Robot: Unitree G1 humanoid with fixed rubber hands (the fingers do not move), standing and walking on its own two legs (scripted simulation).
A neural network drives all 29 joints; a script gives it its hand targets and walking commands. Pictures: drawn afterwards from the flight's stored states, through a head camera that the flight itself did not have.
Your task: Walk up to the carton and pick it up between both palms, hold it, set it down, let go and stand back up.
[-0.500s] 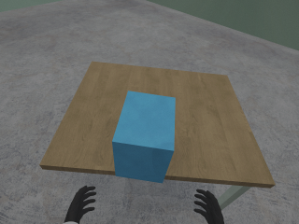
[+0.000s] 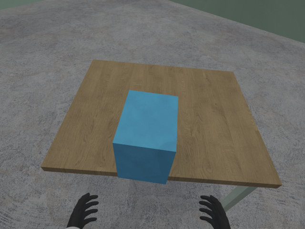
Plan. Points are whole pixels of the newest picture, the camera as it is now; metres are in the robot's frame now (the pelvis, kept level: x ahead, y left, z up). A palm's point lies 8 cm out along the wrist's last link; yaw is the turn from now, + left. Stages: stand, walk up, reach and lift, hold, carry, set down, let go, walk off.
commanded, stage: let go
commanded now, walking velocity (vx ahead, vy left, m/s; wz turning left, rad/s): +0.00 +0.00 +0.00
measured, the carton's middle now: (147, 137) +0.43 +0.01 -0.07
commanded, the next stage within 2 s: stand in 0.28 s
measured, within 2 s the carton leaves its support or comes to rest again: neither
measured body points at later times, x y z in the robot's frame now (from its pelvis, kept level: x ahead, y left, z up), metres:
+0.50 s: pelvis -0.01 +0.01 -0.01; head -0.02 +0.02 +0.44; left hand +0.15 +0.26 -0.09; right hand +0.14 -0.24 -0.10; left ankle +0.00 +0.15 -0.75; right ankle -0.02 -0.11 -0.75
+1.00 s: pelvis -0.01 +0.01 -0.01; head -0.01 +0.02 +0.44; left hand +0.13 +0.28 -0.10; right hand +0.12 -0.25 -0.11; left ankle +0.00 +0.15 -0.75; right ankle -0.02 -0.11 -0.75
